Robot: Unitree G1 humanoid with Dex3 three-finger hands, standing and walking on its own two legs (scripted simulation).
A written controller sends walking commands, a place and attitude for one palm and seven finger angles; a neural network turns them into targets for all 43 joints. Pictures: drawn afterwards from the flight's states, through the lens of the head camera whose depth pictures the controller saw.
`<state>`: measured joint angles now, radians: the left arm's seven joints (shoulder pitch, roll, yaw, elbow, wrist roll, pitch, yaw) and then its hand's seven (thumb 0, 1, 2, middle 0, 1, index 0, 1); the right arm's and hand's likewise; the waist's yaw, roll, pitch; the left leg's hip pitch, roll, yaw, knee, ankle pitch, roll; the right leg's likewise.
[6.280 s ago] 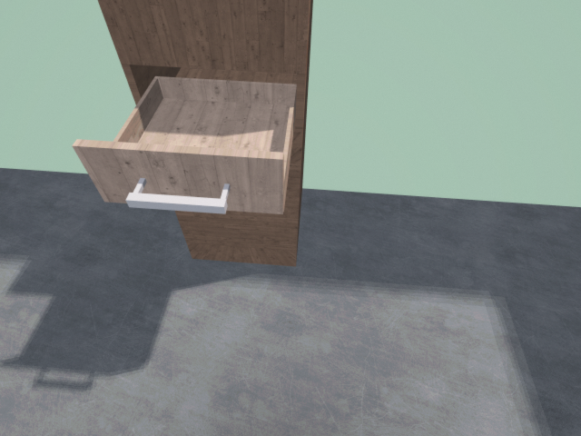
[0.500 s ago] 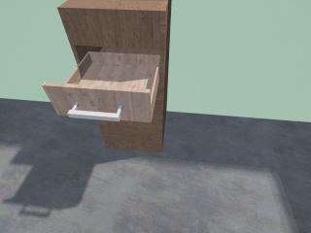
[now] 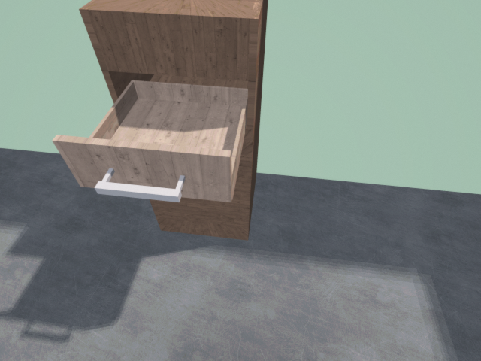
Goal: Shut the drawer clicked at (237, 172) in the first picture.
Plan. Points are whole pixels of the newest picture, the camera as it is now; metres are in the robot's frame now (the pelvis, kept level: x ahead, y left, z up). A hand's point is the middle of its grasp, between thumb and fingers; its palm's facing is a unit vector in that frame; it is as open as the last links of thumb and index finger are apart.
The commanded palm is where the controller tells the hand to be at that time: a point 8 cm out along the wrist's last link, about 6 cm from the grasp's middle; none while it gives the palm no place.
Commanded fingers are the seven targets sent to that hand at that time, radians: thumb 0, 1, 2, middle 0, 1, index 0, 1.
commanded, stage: look again from close up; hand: left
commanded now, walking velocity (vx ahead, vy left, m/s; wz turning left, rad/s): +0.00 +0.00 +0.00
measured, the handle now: (142, 184) +0.46 +0.26 -0.01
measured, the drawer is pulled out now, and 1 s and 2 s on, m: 0.30 0.30 0.30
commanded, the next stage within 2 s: shuffle to correct the standing spot in 0.06 s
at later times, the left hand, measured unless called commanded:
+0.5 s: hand out of the picture -0.04 +0.17 -0.18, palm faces +0.07 -0.99 -0.15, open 7.4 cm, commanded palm none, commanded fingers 0.00 0.90 0.90 -0.20 -0.30 -0.20 -0.30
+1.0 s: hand (151, 340) +0.19 +0.19 -0.16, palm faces +0.04 -0.97 -0.25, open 7.2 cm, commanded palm none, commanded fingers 0.00 0.90 0.90 -0.20 -0.30 -0.20 -0.30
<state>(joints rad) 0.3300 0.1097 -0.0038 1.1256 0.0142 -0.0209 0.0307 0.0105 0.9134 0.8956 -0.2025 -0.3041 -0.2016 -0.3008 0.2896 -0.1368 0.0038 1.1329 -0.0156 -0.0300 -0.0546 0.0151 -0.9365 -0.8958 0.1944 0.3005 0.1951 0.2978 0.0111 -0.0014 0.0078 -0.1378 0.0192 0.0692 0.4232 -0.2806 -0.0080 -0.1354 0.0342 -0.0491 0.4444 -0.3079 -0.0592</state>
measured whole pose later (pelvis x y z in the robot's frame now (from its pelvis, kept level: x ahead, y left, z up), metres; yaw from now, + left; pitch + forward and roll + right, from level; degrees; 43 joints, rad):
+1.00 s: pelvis +0.13 +0.01 +0.00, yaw -3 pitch -1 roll +2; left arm 0.27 0.14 0.06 1.00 0.03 -0.06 0.03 0.00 0.95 0.90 -0.20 -0.30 -0.20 -0.30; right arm 0.36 -0.14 -0.03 1.10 -0.03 0.00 0.01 0.01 -0.91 -0.90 0.20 0.30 0.20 0.30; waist 0.01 0.03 0.00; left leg -0.40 0.02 0.08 1.00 -0.42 0.01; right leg -0.25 -0.05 -0.13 0.54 -0.29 -0.05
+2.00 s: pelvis +0.20 +0.03 +0.00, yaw -4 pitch -1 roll +0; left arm 0.25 0.18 0.02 1.08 0.01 -0.01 0.03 0.01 0.94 0.90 -0.20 -0.30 -0.20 -0.30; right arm 0.31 -0.16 -0.01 1.15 -0.02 0.01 -0.03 0.00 -0.92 -0.90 0.19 0.30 0.19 0.30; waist -0.01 -0.03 0.03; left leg -0.22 0.06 0.03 0.42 -0.19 -0.04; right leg -0.14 0.04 -0.08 0.43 -0.28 -0.06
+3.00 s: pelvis +0.22 +0.09 +0.00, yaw -5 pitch -1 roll +0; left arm 0.28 0.18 -0.01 1.06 0.02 0.00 0.05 0.01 0.91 0.90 -0.20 -0.30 -0.20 -0.30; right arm 0.23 -0.17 -0.01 1.09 -0.01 -0.01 -0.02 0.00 -0.92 -0.90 0.20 0.30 0.20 0.30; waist 0.01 -0.01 0.04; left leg -0.21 -0.02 0.09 0.47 -0.26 0.05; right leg -0.12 -0.05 -0.03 0.45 -0.31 0.04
